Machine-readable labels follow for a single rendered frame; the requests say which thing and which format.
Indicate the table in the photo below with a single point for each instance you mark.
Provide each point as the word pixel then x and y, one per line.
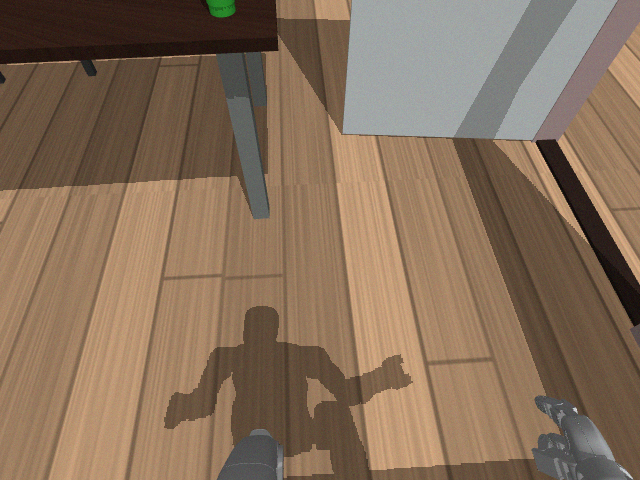
pixel 70 30

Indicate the right robot arm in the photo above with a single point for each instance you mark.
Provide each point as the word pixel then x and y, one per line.
pixel 598 468

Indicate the cup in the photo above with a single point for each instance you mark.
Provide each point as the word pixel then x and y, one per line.
pixel 221 8

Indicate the right robot hand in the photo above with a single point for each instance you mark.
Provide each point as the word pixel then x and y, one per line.
pixel 558 455

